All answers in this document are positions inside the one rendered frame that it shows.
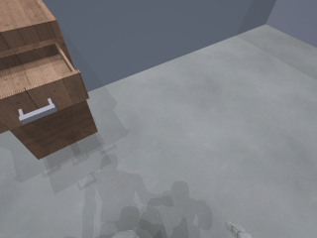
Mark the drawer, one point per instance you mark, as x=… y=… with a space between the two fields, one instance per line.
x=29 y=78

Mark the cabinet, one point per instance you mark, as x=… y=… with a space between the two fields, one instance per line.
x=29 y=24

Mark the handle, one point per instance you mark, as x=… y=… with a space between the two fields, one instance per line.
x=37 y=114

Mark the right robot hand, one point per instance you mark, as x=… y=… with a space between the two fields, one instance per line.
x=237 y=230

